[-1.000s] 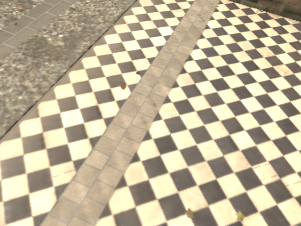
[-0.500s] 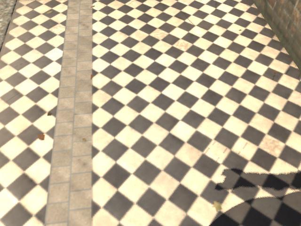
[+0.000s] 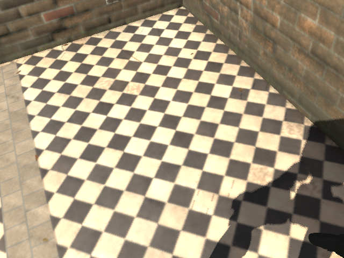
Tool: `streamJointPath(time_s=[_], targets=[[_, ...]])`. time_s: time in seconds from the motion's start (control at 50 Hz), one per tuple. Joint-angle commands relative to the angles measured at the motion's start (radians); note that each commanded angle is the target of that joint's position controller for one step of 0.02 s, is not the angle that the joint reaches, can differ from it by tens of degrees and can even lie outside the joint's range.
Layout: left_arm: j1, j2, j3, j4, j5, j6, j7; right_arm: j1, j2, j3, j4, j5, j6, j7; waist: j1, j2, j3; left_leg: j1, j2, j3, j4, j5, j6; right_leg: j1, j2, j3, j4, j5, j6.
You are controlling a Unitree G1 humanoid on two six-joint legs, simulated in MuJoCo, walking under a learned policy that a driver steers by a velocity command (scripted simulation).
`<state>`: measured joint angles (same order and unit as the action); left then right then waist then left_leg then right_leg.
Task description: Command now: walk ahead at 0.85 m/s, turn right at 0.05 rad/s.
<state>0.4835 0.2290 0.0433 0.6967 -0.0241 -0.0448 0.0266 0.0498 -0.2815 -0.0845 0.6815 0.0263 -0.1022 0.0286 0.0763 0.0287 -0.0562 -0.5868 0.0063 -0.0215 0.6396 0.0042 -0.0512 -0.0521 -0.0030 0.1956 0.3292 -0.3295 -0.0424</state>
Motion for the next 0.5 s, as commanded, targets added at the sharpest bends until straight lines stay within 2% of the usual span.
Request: streamJointPath(time_s=[0.02,0.06,0.08,0.1,0.12,0.14,0.16,0.18,0.2,0.22,0.24,0.26,0.28,0.3,0.34,0.38,0.42,0.46,0.5], targets=[[0.033,0.181,0.053,-0.021,-0.011,-0.014,-0.001,-0.239,-0.051,0.011,-0.125,0.014,-0.02,0.018,0.062,-0.222,0.163,-0.122,0.04,0.022,-0.094,-0.071,0.048,0.06,-0.251,0.123,-0.158,-0.003,-0.17],[0.045,0.19,0.058,0.004,-0.006,-0.008,-0.006,-0.233,-0.058,0.017,-0.131,0.017,-0.021,0.028,0.062,-0.204,0.177,-0.148,0.045,0.047,-0.118,-0.153,0.098,0.145,-0.283,0.095,-0.136,0.125,-0.167],[0.027,0.201,0.059,0.006,0.002,-0.006,-0.009,-0.203,-0.068,0.016,-0.128,0.017,-0.02,0.031,0.043,-0.201,0.159,-0.101,0.023,0.077,-0.127,-0.185,0.126,0.156,-0.28,0.06,-0.097,0.306,-0.16],[-0.001,0.215,0.061,0.003,0.011,-0.005,-0.011,-0.136,-0.084,0.009,-0.114,0.013,-0.017,0.03,0.001,-0.201,0.103,0.012,-0.016,0.114,-0.135,-0.197,0.157,0.15,-0.266,0.01,-0.017,0.579,-0.148],[-0.031,0.214,0.059,0.0,0.019,-0.003,-0.009,0.006,-0.116,-0.008,-0.075,0.009,-0.014,0.025,-0.073,-0.17,0.0,0.211,-0.063,0.145,-0.142,-0.176,0.192,0.124,-0.221,-0.073,0.159,0.859,-0.126],[-0.072,0.2,0.051,-0.024,0.034,-0.008,-0.003,0.258,-0.159,-0.028,-0.008,0.01,-0.011,0.021,-0.182,-0.115,-0.147,0.577,-0.04,0.07,-0.077,-0.175,0.235,-0.079,-0.18,-0.129,0.438,0.952,-0.091],[-0.062,0.135,0.027,-0.083,0.039,-0.033,-0.006,0.447,-0.253,-0.054,0.015,0.0,-0.007,0.015,-0.218,0.163,-0.297,0.967,0.18,-0.411,-0.142,-0.541,0.377,-0.507,-0.051,-0.18,0.86,0.581,0.003],[-0.117,0.095,0.009,-0.098,0.026,-0.073,-0.012,0.492,-0.209,-0.038,0.039,0.01,-0.013,0.024,-0.215,0.309,-0.286,1.06,0.281,-0.803,-0.357,-0.762,0.417,-0.758,0.059,-0.079,1.035,-0.086,0.02],[-0.219,0.148,0.016,-0.131,-0.015,-0.104,-0.026,0.428,-0.156,-0.023,0.027,-0.004,-0.007,0.016,-0.221,0.223,-0.113,0.985,0.284,-0.754,-0.387,-0.732,0.394,-0.912,0.003,-0.048,1.092,-0.055,-0.004],[-0.281,0.138,0.005,-0.14,-0.016,-0.124,-0.033,0.408,-0.146,-0.02,0.01,-0.021,0.0,0.01,-0.21,0.086,-0.044,0.875,0.257,-0.653,-0.376,-0.616,0.381,-0.907,-0.034,-0.06,1.07,-0.02,-0.019],[-0.307,0.124,0.002,-0.146,0.009,-0.138,-0.035,0.377,-0.133,-0.015,0.001,-0.024,0.006,0.009,-0.174,-0.015,0.016,0.745,0.219,-0.583,-0.395,-0.521,0.373,-0.868,-0.056,-0.066,0.974,0.017,-0.019],[-0.31,0.123,0.01,-0.146,0.032,-0.137,-0.033,0.337,-0.098,-0.001,-0.011,-0.03,0.007,0.006,-0.128,-0.025,0.049,0.634,0.177,-0.519,-0.424,-0.45,0.362,-0.798,-0.077,-0.065,0.893,0.054,-0.011],[-0.295,0.119,0.011,-0.145,0.036,-0.13,-0.035,0.309,-0.087,0.004,-0.017,-0.027,0.01,0.001,-0.092,0.025,0.077,0.553,0.148,-0.499,-0.449,-0.427,0.371,-0.757,-0.08,-0.071,0.844,0.064,0.008],[-0.29,0.121,0.012,-0.142,0.037,-0.122,-0.034,0.295,-0.084,0.005,-0.019,-0.016,0.012,-0.006,-0.075,0.038,0.103,0.496,0.133,-0.476,-0.467,-0.398,0.375,-0.744,-0.084,-0.082,0.801,0.062,0.027],[-0.353,0.117,0.007,-0.164,0.042,-0.111,-0.028,0.294,-0.093,0.005,-0.013,-0.004,0.01,-0.022,-0.068,0.014,0.163,0.367,0.101,-0.405,-0.488,-0.283,0.367,-0.727,-0.075,-0.121,0.682,0.136,0.066],[-0.468,0.09,-0.008,-0.197,0.047,-0.117,-0.036,0.299,-0.112,0.0,-0.004,0.001,0.007,-0.037,-0.092,0.02,0.195,0.213,0.04,-0.325,-0.492,-0.177,0.33,-0.578,-0.034,-0.153,0.462,0.316,0.092],[-0.561,0.068,-0.012,-0.223,0.039,-0.124,-0.048,0.346,-0.132,-0.009,0.017,0.012,0.009,-0.046,-0.127,0.031,0.187,0.116,0.02,-0.31,-0.498,-0.12,0.29,-0.371,0.021,-0.175,0.291,0.465,0.099],[-0.574,0.107,0.011,-0.228,0.027,-0.122,-0.046,0.402,-0.146,-0.019,0.042,0.024,0.022,-0.053,-0.135,0.054,0.15,0.219,0.023,-0.353,-0.426,-0.016,0.238,-0.283,0.057,-0.145,0.178,0.522,0.099],[-0.549,0.157,0.039,-0.224,0.015,-0.116,-0.038,0.424,-0.139,-0.026,0.053,0.025,0.043,-0.058,-0.115,0.083,0.091,0.373,0.014,-0.389,-0.276,0.175,0.182,-0.232,0.079,-0.124,0.113,0.445,0.075]])
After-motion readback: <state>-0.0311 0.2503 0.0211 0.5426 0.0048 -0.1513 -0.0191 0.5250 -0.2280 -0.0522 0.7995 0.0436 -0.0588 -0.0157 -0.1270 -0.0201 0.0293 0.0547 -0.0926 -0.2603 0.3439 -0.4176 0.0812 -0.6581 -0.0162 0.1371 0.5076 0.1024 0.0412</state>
